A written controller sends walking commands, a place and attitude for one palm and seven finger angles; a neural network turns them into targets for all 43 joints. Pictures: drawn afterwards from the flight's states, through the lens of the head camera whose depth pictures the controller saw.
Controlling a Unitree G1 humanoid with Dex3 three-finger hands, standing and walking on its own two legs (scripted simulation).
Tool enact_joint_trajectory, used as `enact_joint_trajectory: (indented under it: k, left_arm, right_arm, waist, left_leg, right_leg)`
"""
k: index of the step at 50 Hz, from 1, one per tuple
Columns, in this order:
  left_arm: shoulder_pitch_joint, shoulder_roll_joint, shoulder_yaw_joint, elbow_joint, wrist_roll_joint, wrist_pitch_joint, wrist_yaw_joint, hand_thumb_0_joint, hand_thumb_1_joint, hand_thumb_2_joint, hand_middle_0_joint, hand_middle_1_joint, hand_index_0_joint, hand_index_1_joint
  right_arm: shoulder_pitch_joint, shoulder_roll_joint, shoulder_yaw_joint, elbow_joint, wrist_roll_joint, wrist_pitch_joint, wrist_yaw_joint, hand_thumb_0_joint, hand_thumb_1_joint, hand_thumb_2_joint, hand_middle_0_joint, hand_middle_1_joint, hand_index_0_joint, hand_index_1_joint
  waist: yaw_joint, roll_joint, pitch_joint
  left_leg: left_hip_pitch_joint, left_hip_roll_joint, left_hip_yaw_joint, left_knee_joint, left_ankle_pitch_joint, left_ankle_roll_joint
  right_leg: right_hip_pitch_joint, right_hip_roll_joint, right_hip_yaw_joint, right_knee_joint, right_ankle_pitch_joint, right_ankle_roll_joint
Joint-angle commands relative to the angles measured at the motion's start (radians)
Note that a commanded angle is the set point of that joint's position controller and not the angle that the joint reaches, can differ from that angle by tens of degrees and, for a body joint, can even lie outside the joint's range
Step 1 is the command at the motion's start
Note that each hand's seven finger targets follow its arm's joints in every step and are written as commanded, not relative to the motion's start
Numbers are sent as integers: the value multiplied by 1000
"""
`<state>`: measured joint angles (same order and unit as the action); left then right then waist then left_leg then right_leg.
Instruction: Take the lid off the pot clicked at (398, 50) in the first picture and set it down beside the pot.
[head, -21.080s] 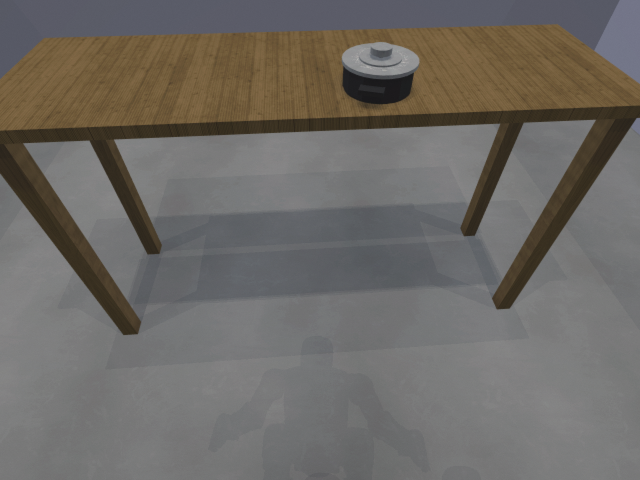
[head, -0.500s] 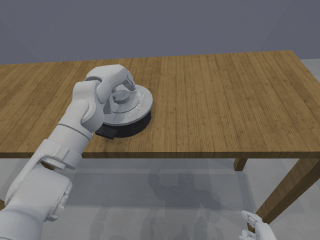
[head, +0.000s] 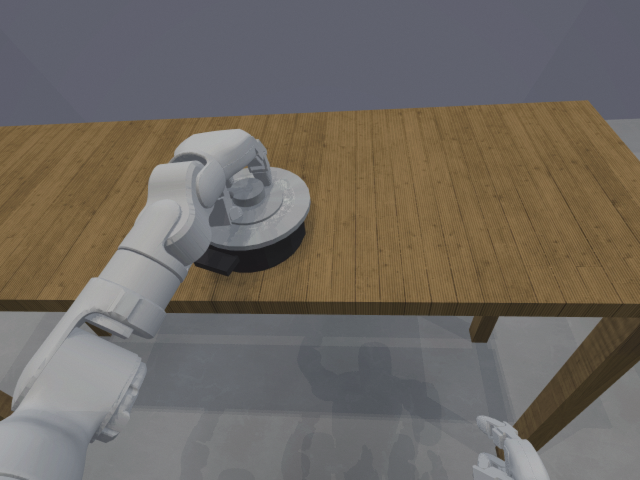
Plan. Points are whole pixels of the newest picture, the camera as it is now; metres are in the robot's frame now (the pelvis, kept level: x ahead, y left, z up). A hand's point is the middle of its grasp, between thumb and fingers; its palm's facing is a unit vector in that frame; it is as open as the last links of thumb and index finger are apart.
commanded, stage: close the fingers and squeeze the knob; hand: left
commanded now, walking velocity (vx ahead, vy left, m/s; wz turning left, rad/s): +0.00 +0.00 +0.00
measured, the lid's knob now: (247, 192) +0.45 +0.11 +0.15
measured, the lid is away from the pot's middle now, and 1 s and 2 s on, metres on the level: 0.01 0.01 0.02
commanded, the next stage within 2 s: lift the lid straight up in 0.92 s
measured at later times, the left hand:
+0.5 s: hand (229, 193) +0.42 +0.12 +0.17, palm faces -0.24 -0.08 -0.97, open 8.2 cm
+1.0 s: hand (230, 193) +0.42 +0.12 +0.17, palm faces -0.25 -0.07 -0.97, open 8.1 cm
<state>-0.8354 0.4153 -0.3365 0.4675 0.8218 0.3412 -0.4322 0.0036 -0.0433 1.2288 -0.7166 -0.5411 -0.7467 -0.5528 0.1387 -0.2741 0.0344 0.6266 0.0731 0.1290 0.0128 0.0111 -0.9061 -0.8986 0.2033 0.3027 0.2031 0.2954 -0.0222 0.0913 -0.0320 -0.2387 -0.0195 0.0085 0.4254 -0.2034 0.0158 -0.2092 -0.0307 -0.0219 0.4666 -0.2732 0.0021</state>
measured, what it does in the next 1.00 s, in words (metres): stands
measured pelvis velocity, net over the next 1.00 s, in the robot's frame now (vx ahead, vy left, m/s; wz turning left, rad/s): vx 0.00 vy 0.00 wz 0.00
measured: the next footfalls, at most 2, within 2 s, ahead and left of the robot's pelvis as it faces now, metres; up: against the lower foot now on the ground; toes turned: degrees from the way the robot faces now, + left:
none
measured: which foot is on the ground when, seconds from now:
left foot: down 0.00-1.00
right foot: down 0.00-1.00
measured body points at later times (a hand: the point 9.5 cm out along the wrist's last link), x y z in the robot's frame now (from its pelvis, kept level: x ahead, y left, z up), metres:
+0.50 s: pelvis +0.00 +0.00 +0.00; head +0.00 -0.04 +0.45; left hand +0.43 +0.13 +0.23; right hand +0.16 -0.24 -0.11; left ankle +0.01 +0.11 -0.74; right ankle -0.02 -0.12 -0.74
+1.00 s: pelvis +0.00 +0.00 +0.00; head -0.01 -0.04 +0.45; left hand +0.43 +0.12 +0.23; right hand +0.16 -0.24 -0.12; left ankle +0.01 +0.11 -0.74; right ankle -0.02 -0.12 -0.74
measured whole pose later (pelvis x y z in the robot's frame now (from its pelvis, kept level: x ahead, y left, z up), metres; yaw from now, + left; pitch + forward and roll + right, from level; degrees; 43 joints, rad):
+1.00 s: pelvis +0.00 +0.00 +0.00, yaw +0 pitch +1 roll +1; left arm -0.87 0.40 -0.35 0.51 0.82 0.35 -0.43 0.04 0.14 1.01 -0.85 -0.92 -0.65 -0.77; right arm 0.15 -0.28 0.04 0.64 0.08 0.14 0.00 0.01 -0.91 -0.90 0.20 0.30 0.20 0.30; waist -0.02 0.09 -0.03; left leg -0.24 -0.02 0.01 0.43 -0.20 0.02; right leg -0.21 -0.03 -0.02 0.46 -0.27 0.00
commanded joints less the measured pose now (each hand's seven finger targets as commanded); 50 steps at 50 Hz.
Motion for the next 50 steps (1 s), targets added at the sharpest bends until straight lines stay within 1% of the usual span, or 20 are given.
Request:
enact_joint_trajectory:
  k: [1, 4, 6, 7, 11, 12, 15, 16, 19, 26, 27, 30, 32, 36, 37, 41, 42, 45, 47, 50]
  left_arm:
    - [-479, 171, 121, -157, 3, -9, 34, 0, 76, 1148, -717, -752, -717, -752]
    - [-500, 196, 131, -137, 23, -6, 33, 0, 118, 1114, -724, -793, -724, -793]
    - [-484, 154, 104, -169, 3, -10, 32, 0, 146, 1090, -730, -817, -730, -817]
    - [-507, 194, 131, -180, 24, -11, 34, 0, 161, 1077, -734, -829, -734, -829]
    - [-417, 208, 158, -119, 3, -10, 29, 0, 220, 1022, -751, -869, -751, -869]
    - [-471, 238, 170, -147, 24, -14, 29, 0, 235, 1007, -756, -877, -756, -877]
    - [-462, 171, 111, -149, 19, -11, 23, 0, 281, 959, -772, -901, -772, -901]
    - [-446, 179, 127, -168, 0, -14, 25, 0, 261, 995, -768, -882, -766, -878]
    - [-471, 220, 154, -165, 24, -12, 29, 0, 240, 1058, -767, -859, -755, -840]
    - [-458, 171, 120, -214, 0, -13, 29, 0, 289, 1101, -801, -878, -755, -824]
    - [-474, 215, 149, -206, 21, -13, 34, 0, 299, 1105, -807, -881, -757, -824]
    - [-480, 184, 120, -150, 18, -3, 33, 0, 331, 1115, -828, -893, -765, -825]
    - [-501, 201, 130, -178, 24, -8, 36, 0, 353, 1121, -844, -901, -770, -827]
    - [-475, 172, 115, -139, 7, -3, 36, 0, 394, 1132, -873, -917, -787, -835]
    - [-500, 208, 140, -154, 27, -6, 38, 0, 404, 1135, -881, -922, -791, -837]
    - [-467, 141, 99, -149, 4, -4, 34, 0, 441, 1148, -915, -940, -813, -847]
    - [-485, 181, 123, -124, 24, -2, 36, 0, 450, 1151, -924, -946, -818, -850]
    - [-517, 135, 77, -112, 21, 3, 33, 0, 480, 1159, -956, -963, -833, -858]
    - [-525, 151, 92, -124, 24, 0, 35, 0, 495, 1162, -974, -973, -840, -861]
    - [-542, 159, 94, -72, 24, 4, 33, 0, 509, 1164, -999, -987, -846, -865]
  right_arm:
    - [-122, -104, -41, -151, 3, -41, -8, 0, -900, -900, 200, 300, 200, 300]
    - [-127, -97, -34, -147, 5, -42, -11, 0, -900, -900, 200, 300, 200, 300]
    - [-130, -102, -42, -159, 4, -42, -7, 0, -900, -900, 200, 300, 200, 300]
    - [-125, -95, -38, -154, 3, -46, -6, 0, -900, -900, 200, 300, 200, 300]
    - [-117, -112, -40, -154, 3, -45, -9, 0, -900, -900, 200, 300, 200, 300]
    - [-118, -102, -32, -151, 4, -45, -9, 0, -900, -900, 200, 300, 200, 300]
    - [-131, -99, -34, -157, 4, -46, -8, 0, -900, -900, 200, 300, 200, 300]
    - [-124, -109, -43, -160, 6, -40, -6, 0, -900, -900, 200, 300, 200, 300]
    - [-124, -101, -35, -156, 5, -46, -7, 0, -900, -900, 200, 300, 200, 300]
    - [-134, -106, -44, -167, 5, -40, -2, 0, -900, -900, 200, 300, 200, 300]
    - [-130, -96, -38, -164, 4, -44, -3, 0, -900, -900, 200, 300, 200, 300]
    - [-131, -100, -33, -152, 5, -40, -9, 0, -900, -900, 200, 300, 200, 300]
    - [-132, -98, -34, -155, 6, -39, -9, 0, -900, -900, 200, 300, 200, 300]
    - [-125, -109, -38, -149, 6, -34, -10, 0, -900, -900, 200, 300, 200, 300]
    - [-124, -98, -33, -151, 4, -39, -11, 0, -900, -900, 200, 300, 200, 300]
    - [-126, -104, -41, -155, 3, -38, -7, 0, -900, -900, 200, 300, 200, 300]
    - [-123, -98, -33, -147, 4, -37, -9, 0, -900, -900, 200, 300, 200, 300]
    - [-131, -96, -32, -145, 6, -38, -12, 0, -900, -900, 200, 300, 200, 300]
    - [-120, -94, -33, -145, 3, -38, -14, 0, -900, -900, 200, 300, 200, 300]
    - [-117, -100, -28, -134, 4, -37, -19, 0, -900, -900, 200, 300, 200, 300]
  waist:
    - [-11, -136, -313]
    - [-4, -150, -312]
    - [-11, -125, -318]
    - [-1, -125, -352]
    - [-2, -149, -302]
    - [4, -164, -323]
    - [-3, -138, -299]
    - [-8, -130, -303]
    - [4, -135, -322]
    - [-5, -113, -322]
    - [5, -120, -348]
    - [-6, -148, -284]
    - [-4, -138, -320]
    - [-12, -128, -291]
    - [-1, -141, -329]
    - [-10, -126, -314]
    - [-5, -151, -316]
    - [-15, -142, -283]
    - [-12, -142, -319]
    - [-14, -152, -274]
  left_leg:
    - [150, -37, 6, -13, 208, 55]
    - [141, -36, 8, -21, 198, 50]
    - [157, -37, 2, -12, 217, 55]
    - [164, -35, 3, -17, 229, 51]
    - [130, -38, 8, -9, 225, 56]
    - [130, -36, 10, -19, 230, 50]
    - [141, -39, 11, -15, 227, 53]
    - [151, -35, 6, -10, 233, 55]
    - [148, -37, 6, -15, 232, 51]
    - [166, -33, 3, -14, 232, 54]
    - [163, -33, 1, -20, 230, 49]
    - [135, -36, 8, -25, 187, 51]
    - [149, -33, 9, -25, 203, 49]
    - [142, -33, 5, -21, 193, 51]
    - [147, -35, 5, -23, 199, 50]
    - [162, -34, 0, -12, 227, 54]
    - [146, -33, 3, -22, 205, 49]
    - [143, -37, 5, -25, 181, 50]
    - [154, -36, 4, -26, 177, 51]
    - [126, -39, 4, -34, 142, 51]
  right_leg:
    - [56, 48, -18, -43, 344, -40]
    - [61, 48, -15, -37, 332, -37]
    - [57, 49, -17, -42, 348, -42]
    - [78, 49, -14, -32, 352, -39]
    - [78, 48, -15, -42, 375, -38]
    - [94, 47, -13, -32, 373, -35]
    - [66, 48, -14, -38, 369, -36]
    - [61, 49, -19, -44, 363, -40]
    - [78, 49, -13, -32, 366, -38]
    - [64, 50, -18, -44, 353, -42]
    - [84, 51, -15, -33, 344, -40]
    - [53, 51, -16, -46, 322, -37]
    - [67, 51, -14, -40, 325, -38]
    - [46, 51, -20, -48, 320, -43]
    - [73, 51, -14, -40, 323, -39]
    - [50, 51, -22, -44, 347, -44]
    - [63, 53, -18, -41, 328, -39]
    - [35, 53, -20, -46, 309, -40]
    - [51, 53, -18, -47, 302, -39]
    - [35, 52, -20, -53, 279, -38]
